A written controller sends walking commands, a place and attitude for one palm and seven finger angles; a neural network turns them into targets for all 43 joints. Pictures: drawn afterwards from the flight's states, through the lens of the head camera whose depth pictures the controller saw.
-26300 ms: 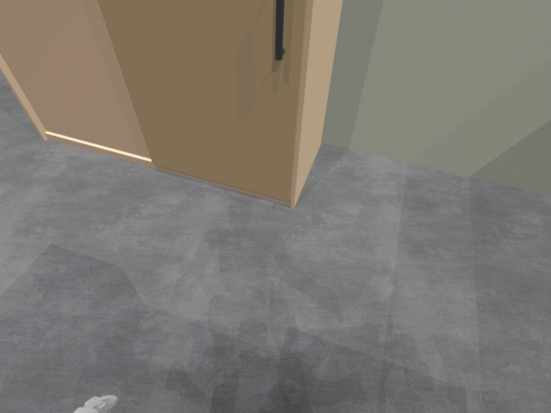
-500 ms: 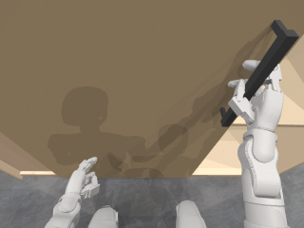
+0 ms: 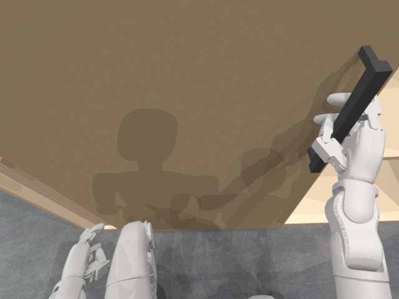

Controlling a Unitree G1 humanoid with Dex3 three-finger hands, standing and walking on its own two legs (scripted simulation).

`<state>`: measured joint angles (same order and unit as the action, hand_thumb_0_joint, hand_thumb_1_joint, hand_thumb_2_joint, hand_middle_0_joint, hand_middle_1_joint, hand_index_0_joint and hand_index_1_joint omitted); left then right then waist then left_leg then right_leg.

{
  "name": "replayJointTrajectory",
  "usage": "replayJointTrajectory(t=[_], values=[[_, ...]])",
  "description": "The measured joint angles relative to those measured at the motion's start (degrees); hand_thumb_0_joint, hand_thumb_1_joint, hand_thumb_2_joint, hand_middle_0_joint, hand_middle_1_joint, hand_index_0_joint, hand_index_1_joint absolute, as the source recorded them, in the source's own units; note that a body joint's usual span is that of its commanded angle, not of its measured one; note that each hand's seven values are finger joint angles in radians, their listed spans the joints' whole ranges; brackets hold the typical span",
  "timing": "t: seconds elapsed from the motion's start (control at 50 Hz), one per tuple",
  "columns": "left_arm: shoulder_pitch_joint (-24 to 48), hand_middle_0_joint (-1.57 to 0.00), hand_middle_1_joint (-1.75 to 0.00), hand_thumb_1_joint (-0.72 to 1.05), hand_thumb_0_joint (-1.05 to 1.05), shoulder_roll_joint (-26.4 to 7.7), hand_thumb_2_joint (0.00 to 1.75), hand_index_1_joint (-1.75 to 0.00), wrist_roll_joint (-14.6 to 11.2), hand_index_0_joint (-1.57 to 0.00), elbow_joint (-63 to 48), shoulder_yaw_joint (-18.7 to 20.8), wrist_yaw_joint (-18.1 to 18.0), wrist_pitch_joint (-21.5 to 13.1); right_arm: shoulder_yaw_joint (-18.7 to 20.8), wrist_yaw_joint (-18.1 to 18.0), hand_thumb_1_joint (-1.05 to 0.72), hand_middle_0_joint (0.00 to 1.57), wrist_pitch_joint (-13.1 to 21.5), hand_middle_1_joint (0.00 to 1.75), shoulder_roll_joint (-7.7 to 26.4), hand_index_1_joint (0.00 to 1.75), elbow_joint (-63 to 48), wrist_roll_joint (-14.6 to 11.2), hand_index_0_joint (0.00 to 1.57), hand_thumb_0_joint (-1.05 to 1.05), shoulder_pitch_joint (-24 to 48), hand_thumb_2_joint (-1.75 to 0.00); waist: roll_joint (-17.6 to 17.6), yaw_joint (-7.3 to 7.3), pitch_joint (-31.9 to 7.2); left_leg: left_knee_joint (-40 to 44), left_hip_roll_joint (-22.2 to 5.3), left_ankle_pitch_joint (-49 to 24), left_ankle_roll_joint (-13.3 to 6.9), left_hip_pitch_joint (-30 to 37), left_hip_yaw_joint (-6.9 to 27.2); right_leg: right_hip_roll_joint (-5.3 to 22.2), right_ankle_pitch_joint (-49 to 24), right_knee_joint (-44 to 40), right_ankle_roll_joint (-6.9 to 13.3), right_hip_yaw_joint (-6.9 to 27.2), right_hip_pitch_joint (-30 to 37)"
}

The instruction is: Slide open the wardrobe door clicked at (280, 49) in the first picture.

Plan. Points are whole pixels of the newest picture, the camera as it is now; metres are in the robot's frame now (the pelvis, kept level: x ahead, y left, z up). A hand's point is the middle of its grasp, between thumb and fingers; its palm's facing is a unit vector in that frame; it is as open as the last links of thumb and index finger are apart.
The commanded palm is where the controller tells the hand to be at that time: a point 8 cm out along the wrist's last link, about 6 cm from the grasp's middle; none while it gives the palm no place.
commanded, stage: step sideways, sliding the door along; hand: right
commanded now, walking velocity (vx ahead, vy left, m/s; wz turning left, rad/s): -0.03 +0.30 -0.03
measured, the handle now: (335, 123) +0.37 -0.27 +0.11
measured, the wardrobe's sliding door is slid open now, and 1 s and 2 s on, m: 0.60 0.60 0.60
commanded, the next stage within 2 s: stop walking and hold the door there in 0.22 s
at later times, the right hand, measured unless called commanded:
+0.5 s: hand (322, 139) +0.34 -0.23 +0.11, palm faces +0.67 +0.68 -0.30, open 6.7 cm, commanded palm +0.29 -0.23 +0.05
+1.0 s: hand (319, 142) +0.33 -0.23 +0.11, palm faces +0.57 +0.80 -0.21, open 6.4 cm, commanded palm +0.28 -0.22 +0.05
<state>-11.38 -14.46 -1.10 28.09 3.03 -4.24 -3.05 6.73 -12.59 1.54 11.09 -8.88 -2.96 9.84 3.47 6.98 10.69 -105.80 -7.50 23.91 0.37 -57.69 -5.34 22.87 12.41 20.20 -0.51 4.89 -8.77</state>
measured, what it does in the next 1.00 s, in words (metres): walks ahead: left foot, then right foot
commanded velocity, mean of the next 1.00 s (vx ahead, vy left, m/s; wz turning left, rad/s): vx -0.10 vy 0.09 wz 0.01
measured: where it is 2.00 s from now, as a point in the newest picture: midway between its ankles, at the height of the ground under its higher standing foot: outside the picture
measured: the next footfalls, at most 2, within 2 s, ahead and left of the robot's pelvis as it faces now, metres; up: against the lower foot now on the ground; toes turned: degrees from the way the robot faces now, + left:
left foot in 0.16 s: +0.17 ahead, +0.31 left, +0.00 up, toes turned -6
right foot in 0.24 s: +0.04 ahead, -0.10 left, +0.00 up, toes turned -3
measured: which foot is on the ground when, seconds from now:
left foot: up 0.00-0.14, down 0.16-0.30, up 0.32-0.42, down 0.44-0.68, up 0.70-1.00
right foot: down 0.00-0.12, up 0.14-0.22, down 0.24-0.44, up 0.46-0.66, down 0.68-1.00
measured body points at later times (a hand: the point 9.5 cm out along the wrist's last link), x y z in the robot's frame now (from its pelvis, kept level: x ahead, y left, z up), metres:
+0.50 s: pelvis +0.11 +0.10 -0.03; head +0.18 +0.09 +0.42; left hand +0.27 +0.29 -0.15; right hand +0.30 -0.27 +0.13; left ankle +0.14 +0.23 -0.75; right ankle +0.03 -0.06 -0.67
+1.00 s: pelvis +0.07 +0.07 +0.00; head +0.06 +0.06 +0.45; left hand +0.23 +0.29 -0.09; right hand +0.29 -0.26 +0.13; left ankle +0.00 +0.21 -0.69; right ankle +0.15 -0.02 -0.75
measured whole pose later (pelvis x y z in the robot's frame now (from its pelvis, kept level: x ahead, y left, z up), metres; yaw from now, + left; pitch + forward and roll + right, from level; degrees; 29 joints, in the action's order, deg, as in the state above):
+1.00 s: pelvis +0.07 +0.07 +0.00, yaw +1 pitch -1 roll +4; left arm -14.3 -9.9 -1.7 36.2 -2.1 -3.2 -2.9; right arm 19.6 -13.2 4.5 17.6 -2.0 -5.1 -10.1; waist 2.8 2.3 -1.6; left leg -46.1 -1.1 23.9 -1.2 -14.4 -5.2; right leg 3.8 3.5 17.6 1.4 -4.3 -14.1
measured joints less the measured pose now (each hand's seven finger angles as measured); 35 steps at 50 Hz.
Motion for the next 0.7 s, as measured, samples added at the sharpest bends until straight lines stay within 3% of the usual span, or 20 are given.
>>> replayJointTrajectory(t=[0.08,0.1,0.14,0.16,0.2,0.22,0.26,0.28,0.3,0.32,0.36,0.4,0.42,0.44,0.46,0.5,0.54,0.62,0.68,0.7], values=[[1.0,-0.20,-0.30,0.94,0.00,0.2,0.91,-0.30,-0.2,-0.20,-0.2,-0.3,0.6,-1.2,4.5,-0.4,-0.77,0.41,0.5,1.45,1.4,1.40,2.8,-2.3,0.21,0.04,2.9,-0.86,1.9,1.76,-0.5,22.4,1.2,4.2,-0.5,11.7,-1.2,3.3,3.4,5.1,-0.9,3.6,-2.2],[1.5,-0.20,-0.30,0.93,0.00,0.6,0.91,-0.30,-0.5,-0.20,0.0,-0.5,0.9,-1.4,5.9,-0.7,-0.77,0.42,0.2,1.45,2.4,1.40,3.4,-2.6,0.19,0.04,3.8,-0.86,1.0,1.78,-0.8,31.9,1.7,2.0,-0.5,16.3,0.1,2.8,5.1,9.9,-0.5,4.0,-4.5],[1.9,-0.20,-0.30,0.92,0.01,2.3,0.90,-0.30,-1.3,-0.20,1.3,-1.6,1.7,-2.2,8.5,-0.9,-0.75,0.46,-1.7,1.46,6.0,1.40,3.4,-2.6,0.15,0.03,6.0,-0.86,-5.5,0.03,-2.8,52.9,-0.2,-9.2,-1.7,26.6,6.9,-2.9,10.7,25.2,-0.1,3.4,-11.6],[2.6,-0.20,-0.30,0.92,0.01,2.4,0.90,-0.30,-1.4,-0.20,2.4,-2.3,2.1,-3.1,10.3,-0.7,-0.76,0.48,-3.7,1.47,7.7,1.37,2.7,-2.3,0.12,0.03,6.9,-0.86,-8.4,-1.06,-4.3,56.3,-1.7,-8.0,1.1,28.4,11.1,-6.3,15.0,35.2,-0.4,2.7,-15.5],[7.7,-0.20,-0.30,0.91,0.01,-0.8,0.90,-0.30,-1.5,-0.20,6.7,-1.7,2.6,-4.7,14.6,-1.9,-0.76,0.50,-4.3,1.47,5.9,1.31,0.7,-2.3,0.07,0.02,5.9,-0.86,-3.5,-2.44,-2.2,47.2,-0.9,0.7,7.7,25.8,12.1,-10.2,21.9,50.0,-0.9,2.5,-18.3],[9.6,-0.20,-0.30,0.91,0.01,-1.7,0.90,-0.30,-1.5,-0.20,8.1,-0.8,2.6,-4.5,16.1,-2.4,-0.76,0.50,-3.9,1.47,4.6,1.30,-1.0,-2.8,0.05,0.01,4.5,-0.86,-1.6,-2.47,-0.8,45.6,-0.4,2.4,8.9,25.3,13.0,-13.2,23.3,50.4,-1.2,1.1,-17.5],[11.5,-0.20,-0.30,0.91,0.01,-1.3,0.90,-0.30,-2.0,-0.20,9.6,0.7,2.3,-3.3,17.8,-2.8,-0.76,0.51,-1.9,1.47,3.4,1.30,-4.9,-3.6,0.04,0.01,1.7,-0.86,-1.4,-1.75,2.4,45.5,0.4,2.1,7.1,25.3,15.4,-17.8,27.6,42.4,-1.7,-0.5,-12.8],[11.6,-0.20,-0.30,0.91,0.01,0.4,0.90,-0.30,-2.4,-0.20,10.0,1.1,2.0,-2.5,18.2,-2.9,-0.76,0.51,-0.6,1.47,3.6,1.30,-6.4,-3.8,0.04,0.01,0.6,-0.86,-3.8,-0.92,4.8,45.4,0.0,0.3,5.5,25.8,17.4,-18.9,26.5,38.9,-4.1,-2.2,-9.8],[10.7,-0.20,-0.30,0.91,0.01,1.8,0.90,-0.30,-2.5,-0.20,9.7,1.3,2.0,-1.9,18.2,-3.1,-0.77,0.51,0.3,1.47,3.2,1.31,-7.6,-3.8,0.05,0.01,-0.6,-0.86,-4.7,-0.39,6.9,44.9,0.3,-2.6,4.1,26.9,17.8,-18.8,22.7,35.7,-6.7,-3.1,-7.1],[9.0,-0.20,-0.30,0.91,0.02,2.8,0.90,-0.30,-2.2,-0.20,9.2,1.5,2.1,-1.9,17.7,-3.4,-0.77,0.50,1.3,1.47,2.1,1.31,-8.0,-3.7,0.05,0.01,-1.9,-0.86,-3.8,-0.12,7.9,42.5,1.7,-1.3,3.1,27.8,16.4,-17.9,20.9,32.9,-7.0,-2.7,-4.8],[5.8,-0.20,-0.30,0.91,0.02,4.9,0.90,-0.30,-1.8,-0.20,9.5,1.3,3.0,-2.0,17.5,-2.7,-0.75,0.47,5.0,1.46,1.3,1.32,-6.5,-3.3,0.08,0.00,-5.6,-0.84,-1.3,-0.23,7.5,37.0,5.5,5.0,1.4,28.6,11.7,-15.2,19.3,27.7,-5.1,-1.2,-1.9],[3.6,-0.20,-0.30,0.91,0.02,7.0,0.90,-0.30,-2.0,-0.20,9.7,0.3,3.6,-0.5,18.5,-1.2,-0.71,0.45,8.6,1.44,4.2,1.33,-4.0,-3.2,0.12,-0.04,-10.7,-0.81,-0.5,-0.88,6.4,44.8,8.0,5.1,-0.6,31.9,6.8,-12.9,14.9,25.5,-3.1,-1.6,-1.3],[2.3,-0.20,-0.30,0.91,0.02,7.8,0.90,-0.30,-2.0,-0.20,9.7,-0.3,3.8,-0.4,18.7,-0.7,-0.69,0.45,8.8,1.44,5.5,1.34,-3.4,-3.1,0.15,-0.05,-12.4,-0.80,-0.8,-0.86,6.3,54.1,8.6,-0.3,-1.4,35.4,4.9,-12.2,11.2,27.2,-2.7,-2.6,-2.0],[0.9,-0.20,-0.30,0.91,0.02,8.4,0.90,-0.30,-2.0,-0.20,9.6,-1.1,3.8,-0.4,19.0,-0.2,-0.68,0.45,8.2,1.43,7.2,1.34,-3.1,-2.8,0.16,-0.06,-13.7,-0.78,-2.2,-0.86,5.9,63.3,8.2,-12.6,-2.7,39.0,4.4,-12.8,7.1,30.6,-1.7,-3.4,-3.6],[0.0,-0.20,-0.30,0.91,0.02,8.4,0.90,-0.30,-1.9,-0.20,9.6,-2.0,3.8,-0.7,19.7,0.5,-0.67,0.45,7.8,1.43,8.5,1.35,-2.7,-2.2,0.17,-0.07,-14.9,-0.77,-3.7,-1.01,5.1,67.0,7.3,-15.6,-3.1,41.2,5.0,-14.3,8.7,35.9,-1.1,-3.5,-5.7],[0.3,-0.20,-0.30,0.90,0.02,6.8,0.90,-0.30,-1.1,-0.20,10.7,-2.9,2.9,-1.7,20.5,1.2,-0.65,0.45,9.0,1.42,8.3,1.36,-0.9,-1.8,0.20,-0.09,-17.6,-0.76,-3.5,-2.08,3.6,69.1,6.9,-9.7,-1.7,43.4,5.4,-17.4,15.5,45.7,-0.7,-2.3,-9.8],[1.5,-0.20,-0.30,0.90,0.02,5.0,0.90,-0.30,-0.9,-0.21,11.1,-3.0,2.2,-2.4,20.7,1.0,-0.64,0.45,9.4,1.41,7.3,1.37,0.3,-1.7,0.24,-0.10,-20.5,-0.76,-3.4,-2.18,2.0,72.6,6.8,-8.2,-0.9,44.7,7.3,-20.5,19.4,48.3,-0.7,-3.4,-12.2],[3.6,-0.20,-0.30,0.90,0.02,2.5,0.90,-0.30,-0.9,-0.20,9.6,-2.5,0.9,-3.4,19.8,0.1,-0.64,0.45,11.0,1.40,6.4,1.38,1.4,-1.7,0.29,-0.10,-24.8,-0.75,-4.7,-3.85,-1.9,79.3,5.6,-12.3,0.2,46.3,9.3,-23.6,17.8,32.4,0.0,-7.4,-11.8],[3.9,-0.20,-0.30,0.90,0.02,0.4,0.90,-0.30,-1.5,-0.20,6.9,-1.2,0.5,-4.1,17.7,0.1,-0.65,0.46,10.8,1.40,6.7,1.39,0.1,-1.7,0.30,-0.09,-26.1,-0.76,-3.1,-4.35,-4.8,76.9,7.0,-11.3,0.9,45.3,8.9,-22.1,-3.2,11.4,0.1,-8.4,-6.0],[4.2,-0.20,-0.30,0.90,0.02,0.4,0.90,-0.30,-1.6,-0.20,6.7,-0.5,0.5,-4.1,16.9,0.2,-0.66,0.46,10.4,1.40,7.2,1.39,-0.1,-1.8,0.28,-0.09,-25.6,-0.76,-3.4,-4.00,-5.3,72.5,7.0,-8.2,0.4,43.7,9.4,-22.1,-2.4,9.6,0.9,-9.1,-4.7]])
